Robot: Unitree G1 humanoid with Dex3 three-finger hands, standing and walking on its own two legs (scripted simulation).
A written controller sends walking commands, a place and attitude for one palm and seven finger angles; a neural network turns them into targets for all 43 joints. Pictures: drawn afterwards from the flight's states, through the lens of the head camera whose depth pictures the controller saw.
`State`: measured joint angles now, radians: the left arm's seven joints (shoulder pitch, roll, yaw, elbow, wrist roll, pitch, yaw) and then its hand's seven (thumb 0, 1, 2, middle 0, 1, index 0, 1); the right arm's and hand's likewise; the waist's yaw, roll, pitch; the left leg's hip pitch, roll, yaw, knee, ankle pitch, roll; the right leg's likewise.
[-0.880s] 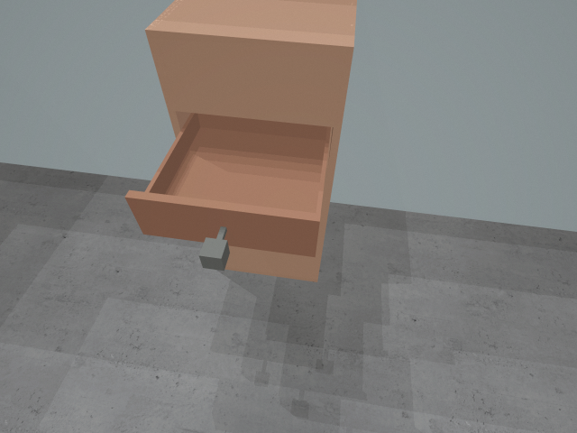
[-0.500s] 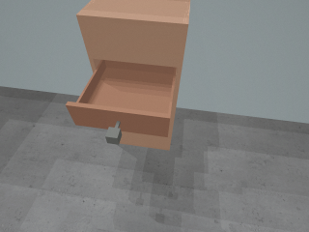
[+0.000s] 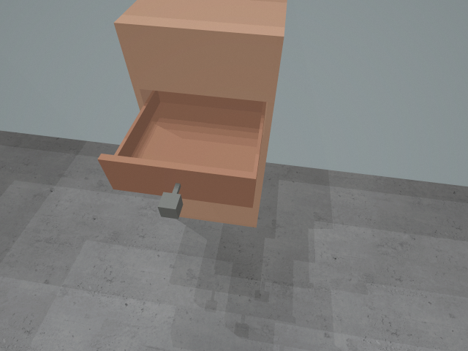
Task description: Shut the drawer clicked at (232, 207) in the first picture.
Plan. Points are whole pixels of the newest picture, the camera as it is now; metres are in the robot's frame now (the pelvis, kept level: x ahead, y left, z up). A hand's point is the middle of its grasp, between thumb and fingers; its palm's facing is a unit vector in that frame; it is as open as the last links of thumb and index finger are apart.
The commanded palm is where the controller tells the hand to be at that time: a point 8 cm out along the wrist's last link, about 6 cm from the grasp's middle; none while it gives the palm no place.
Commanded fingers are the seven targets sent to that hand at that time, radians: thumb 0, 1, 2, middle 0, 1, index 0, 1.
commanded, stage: turn to face it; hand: left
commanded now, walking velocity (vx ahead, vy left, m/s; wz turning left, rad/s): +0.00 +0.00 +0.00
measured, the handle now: (173, 198) +0.46 +0.18 -0.10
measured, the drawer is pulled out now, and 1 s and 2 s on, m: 0.30 0.30 0.30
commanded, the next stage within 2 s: take the last steps up to it in 0.12 s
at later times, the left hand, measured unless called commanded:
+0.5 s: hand out of the picture +0.02 +0.16 -0.18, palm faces +0.00 -0.98 -0.20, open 7.4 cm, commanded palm none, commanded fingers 0.00 0.90 0.90 -0.20 -0.30 -0.20 -0.30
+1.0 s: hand (157, 343) +0.17 +0.17 -0.19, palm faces -0.02 -0.97 -0.25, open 7.3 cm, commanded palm none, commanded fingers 0.00 0.90 0.90 -0.20 -0.30 -0.20 -0.30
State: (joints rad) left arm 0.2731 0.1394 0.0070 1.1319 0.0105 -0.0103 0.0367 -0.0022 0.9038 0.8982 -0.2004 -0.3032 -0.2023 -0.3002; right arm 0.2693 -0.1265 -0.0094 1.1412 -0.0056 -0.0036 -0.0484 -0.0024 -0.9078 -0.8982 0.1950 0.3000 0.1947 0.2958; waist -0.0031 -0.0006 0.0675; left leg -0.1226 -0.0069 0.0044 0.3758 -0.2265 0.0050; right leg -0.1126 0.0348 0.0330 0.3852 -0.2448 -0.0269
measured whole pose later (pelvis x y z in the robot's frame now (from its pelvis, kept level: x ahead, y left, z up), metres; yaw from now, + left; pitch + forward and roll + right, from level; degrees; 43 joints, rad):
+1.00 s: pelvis +0.12 -0.03 -0.02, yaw -3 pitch -1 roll +0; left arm 0.20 0.19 0.07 1.03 0.02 0.01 0.03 0.01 0.93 0.90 -0.20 -0.30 -0.20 -0.30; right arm 0.33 -0.07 -0.02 1.12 0.00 0.01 -0.06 0.00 -0.90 -0.90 0.20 0.30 0.20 0.30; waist -0.01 0.00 0.14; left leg -0.08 0.04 0.08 0.54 -0.43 -0.02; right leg -0.33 -0.03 -0.03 0.61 -0.21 -0.01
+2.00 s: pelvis +0.09 -0.01 -0.01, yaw -3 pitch -1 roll +0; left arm 0.28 0.19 -0.02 1.01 0.01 0.00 0.03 0.00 0.91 0.90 -0.20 -0.30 -0.20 -0.30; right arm 0.30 -0.18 0.01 1.04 -0.02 0.00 -0.01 0.00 -0.91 -0.90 0.19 0.30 0.19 0.30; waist -0.01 -0.02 0.02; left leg -0.21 0.02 0.06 0.47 -0.25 0.00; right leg -0.21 -0.01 0.01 0.47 -0.24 0.01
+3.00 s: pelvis +0.09 +0.01 +0.00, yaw -4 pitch -2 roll +0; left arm 0.33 0.14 -0.02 1.11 0.02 -0.01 0.04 0.00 0.90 0.90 -0.20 -0.30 -0.20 -0.30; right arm 0.30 -0.13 0.01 1.13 0.00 -0.02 -0.02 0.00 -0.91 -0.90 0.20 0.30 0.19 0.30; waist 0.00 -0.02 0.02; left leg -0.15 -0.02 0.09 0.42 -0.23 0.04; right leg -0.17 -0.04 0.04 0.43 -0.23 0.04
